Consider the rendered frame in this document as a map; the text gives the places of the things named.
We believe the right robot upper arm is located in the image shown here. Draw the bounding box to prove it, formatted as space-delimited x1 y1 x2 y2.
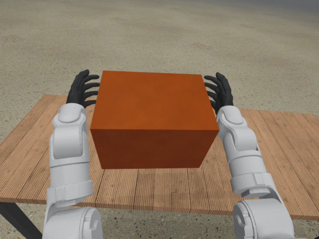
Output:
233 198 306 239

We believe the left robot forearm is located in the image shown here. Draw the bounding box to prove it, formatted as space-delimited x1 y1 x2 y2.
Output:
42 103 93 239

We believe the carton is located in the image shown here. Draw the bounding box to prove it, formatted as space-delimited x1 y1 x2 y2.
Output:
90 71 219 169

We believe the left robot upper arm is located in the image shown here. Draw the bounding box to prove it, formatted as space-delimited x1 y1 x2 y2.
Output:
43 206 103 239

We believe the left robot hand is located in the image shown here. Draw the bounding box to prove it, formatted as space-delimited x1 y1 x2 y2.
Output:
66 69 100 109

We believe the right robot hand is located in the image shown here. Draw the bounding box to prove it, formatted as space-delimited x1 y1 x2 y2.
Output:
204 72 234 115

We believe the table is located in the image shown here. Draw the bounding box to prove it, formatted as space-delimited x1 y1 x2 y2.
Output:
0 94 319 239

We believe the right robot forearm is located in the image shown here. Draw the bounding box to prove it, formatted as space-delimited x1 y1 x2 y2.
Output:
216 106 295 235

